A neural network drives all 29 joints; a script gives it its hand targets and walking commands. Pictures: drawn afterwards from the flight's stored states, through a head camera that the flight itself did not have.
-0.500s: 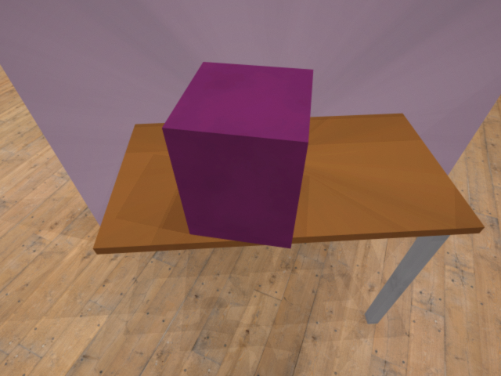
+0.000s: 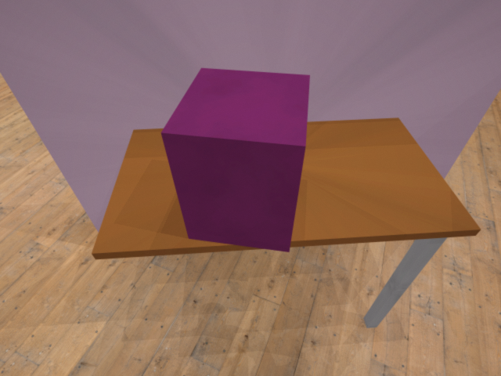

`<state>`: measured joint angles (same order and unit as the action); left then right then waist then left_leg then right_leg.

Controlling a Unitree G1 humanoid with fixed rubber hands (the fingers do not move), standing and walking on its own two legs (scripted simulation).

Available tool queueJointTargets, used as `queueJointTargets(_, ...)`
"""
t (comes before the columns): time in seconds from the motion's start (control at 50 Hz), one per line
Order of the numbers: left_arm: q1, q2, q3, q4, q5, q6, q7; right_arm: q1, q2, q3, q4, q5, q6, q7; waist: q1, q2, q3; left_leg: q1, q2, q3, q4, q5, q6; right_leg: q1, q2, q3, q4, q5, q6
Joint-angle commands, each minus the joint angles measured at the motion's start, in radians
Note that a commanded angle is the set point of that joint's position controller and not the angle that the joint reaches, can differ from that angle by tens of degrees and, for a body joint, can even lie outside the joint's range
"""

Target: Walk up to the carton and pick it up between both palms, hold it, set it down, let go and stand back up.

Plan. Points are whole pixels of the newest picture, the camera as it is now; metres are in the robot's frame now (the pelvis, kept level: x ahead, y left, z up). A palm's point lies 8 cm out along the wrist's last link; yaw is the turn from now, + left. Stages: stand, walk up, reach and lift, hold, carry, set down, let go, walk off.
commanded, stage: stand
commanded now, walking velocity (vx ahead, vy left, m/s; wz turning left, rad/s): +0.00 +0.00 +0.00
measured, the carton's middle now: (245, 161) +0.54 +0.02 +0.05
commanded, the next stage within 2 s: walk up in 1.14 s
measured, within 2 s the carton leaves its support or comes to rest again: neither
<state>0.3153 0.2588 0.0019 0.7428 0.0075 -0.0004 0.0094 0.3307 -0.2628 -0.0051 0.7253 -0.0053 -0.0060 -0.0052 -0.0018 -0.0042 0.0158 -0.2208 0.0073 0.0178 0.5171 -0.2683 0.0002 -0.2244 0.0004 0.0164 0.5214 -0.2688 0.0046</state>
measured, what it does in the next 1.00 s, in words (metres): stands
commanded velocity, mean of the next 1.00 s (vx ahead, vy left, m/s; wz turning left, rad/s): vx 0.00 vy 0.00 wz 0.00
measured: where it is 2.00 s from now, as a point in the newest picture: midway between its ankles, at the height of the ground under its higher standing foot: outside the picture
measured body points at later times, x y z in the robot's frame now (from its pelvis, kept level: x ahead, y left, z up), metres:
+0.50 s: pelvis +0.00 -0.01 +0.00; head +0.00 -0.01 +0.45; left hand +0.07 +0.25 -0.12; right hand +0.06 -0.27 -0.12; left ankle +0.01 +0.12 -0.74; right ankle +0.01 -0.12 -0.74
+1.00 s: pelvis +0.00 -0.01 +0.00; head +0.00 -0.01 +0.45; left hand +0.06 +0.25 -0.13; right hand +0.05 -0.27 -0.13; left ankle +0.01 +0.12 -0.74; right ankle +0.01 -0.12 -0.74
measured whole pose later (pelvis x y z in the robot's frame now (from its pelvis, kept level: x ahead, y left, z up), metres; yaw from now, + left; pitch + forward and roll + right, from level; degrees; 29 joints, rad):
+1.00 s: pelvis +0.00 -0.01 +0.00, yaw +0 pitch -2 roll +0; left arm 0.33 0.25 0.00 0.81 0.01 0.00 0.02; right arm 0.36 -0.25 -0.01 0.81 0.00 -0.01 -0.01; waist 0.00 0.00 0.01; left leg -0.20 0.02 0.01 0.48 -0.25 -0.01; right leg -0.21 0.01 0.01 0.49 -0.25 -0.01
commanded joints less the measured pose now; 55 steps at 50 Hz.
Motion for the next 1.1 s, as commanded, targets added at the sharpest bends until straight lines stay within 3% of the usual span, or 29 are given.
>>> queueJointTargets(0.0, 0.02, 0.118, 0.032, -0.066, 0.0, -0.015, 0.005, 0.021, -0.131, -0.041, -0.064, 0.001, -0.016, -0.005, 0.001, 0.01, 0.022, -0.039, 0.089, -0.097, -0.123, 0.068, 0.029, -0.009, -0.08, 0.083, -0.087, 0.108, -0.023)
queueJointTargets(0.1, 0.032, 0.125, 0.034, -0.061, 0.0, -0.016, 0.005, 0.042, -0.126, -0.042, -0.054, 0.0, -0.014, -0.006, -0.002, -0.008, 0.034, -0.033, 0.084, -0.092, -0.122, 0.04, 0.024, -0.035, -0.081, 0.088, -0.103, 0.072, -0.024)
queueJointTargets(0.22, 0.033, 0.12, 0.035, -0.056, 0.002, -0.019, 0.007, 0.043, -0.121, -0.045, -0.048, -0.001, -0.017, -0.005, 0.0, 0.016, 0.007, -0.03, 0.085, -0.095, -0.125, 0.049, 0.027, -0.003, -0.082, 0.086, -0.098, 0.088, -0.027)
queueJointTargets(0.42, 0.031, 0.128, 0.036, -0.041, 0.001, -0.019, 0.007, 0.064, -0.118, -0.046, -0.026, -0.005, -0.012, -0.005, -0.006, -0.024, 0.037, -0.017, 0.076, -0.084, -0.109, 0.047, 0.02, -0.045, -0.09, 0.099, -0.13, 0.051, -0.03)
queueJointTargets(0.46, 0.032, 0.125, 0.037, -0.036, -0.001, -0.02, 0.008, 0.062, -0.116, -0.045, -0.021, -0.004, -0.013, -0.006, -0.003, 0.004, 0.037, -0.02, 0.079, -0.085, -0.116, 0.058, 0.022, -0.041, -0.087, 0.1, -0.126, 0.063, -0.03)
queueJointTargets(0.58, 0.039, 0.121, 0.037, -0.026, 0.0, -0.019, 0.007, 0.069, -0.119, -0.044, -0.01, -0.003, -0.015, -0.008, -0.001, -0.017, 0.026, -0.007, 0.086, -0.089, -0.117, 0.065, 0.021, -0.027, -0.088, 0.094, -0.123, 0.08, -0.031)
queueJointTargets(0.64, 0.04, 0.119, 0.036, -0.023, 0.0, -0.018, 0.009, 0.071, -0.115, -0.043, 0.0, 0.0, -0.016, -0.008, 0.001, 0.019, 0.016, -0.024, 0.087, -0.088, -0.123, 0.082, 0.02, 0.005, -0.086, 0.091, -0.114, 0.117, -0.03)
queueJointTargets(0.7, 0.04, 0.12, 0.035, -0.014, -0.003, -0.017, 0.011, 0.073, -0.116, -0.043, 0.002, -0.002, -0.015, -0.01, 0.0, -0.023, 0.021, -0.006, 0.088, -0.087, -0.118, 0.087, 0.019, -0.017, -0.088, 0.096, -0.119, 0.116, -0.029)
queueJointTargets(0.74, 0.038, 0.117, 0.034, -0.011, -0.003, -0.016, 0.011, 0.081, -0.116, -0.04, 0.012, 0.001, -0.014, -0.011, -0.003, 0.007, 0.027, -0.015, 0.082, -0.083, -0.122, 0.083, 0.018, -0.016, -0.088, 0.097, -0.127, 0.11, -0.029)
queueJointTargets(0.84, 0.041, 0.12, 0.034, 0.003, -0.001, -0.018, 0.013, 0.077, -0.114, -0.039, 0.021, 0.0, -0.016, -0.013, 0.001, -0.001, 0.026, -0.006, 0.089, -0.087, -0.125, 0.112, 0.02, -0.001, -0.086, 0.091, -0.122, 0.138, -0.029)
queueJointTargets(0.94, 0.044, 0.117, 0.034, 0.015, -0.003, -0.016, 0.013, 0.074, -0.119, -0.041, 0.034, 0.001, -0.013, -0.014, 0.003, 0.021, 0.021, -0.005, 0.084, -0.089, -0.13, 0.086, 0.017, -0.005, -0.085, 0.088, -0.131, 0.105, -0.023)
queueJointTargets(1.02, 0.043, 0.116, 0.033, 0.032, -0.003, -0.014, 0.016, 0.082, -0.113, -0.039, 0.048, 0.0, -0.013, -0.016, 0.001, -0.009, 0.045, -0.015, 0.089, -0.094, -0.136, 0.075, 0.018, -0.013, -0.084, 0.088, -0.136, 0.093, -0.022)
queueJointTargets(1.08, 0.051, 0.115, 0.032, 0.038, -0.001, -0.014, 0.015, 0.079, -0.112, -0.038, 0.051, -0.001, -0.012, -0.016, 0.003, 0.001, 0.055, -0.016, 0.086, -0.09, -0.139, 0.048, 0.018, -0.023, -0.085, 0.094, -0.144, 0.066, -0.023)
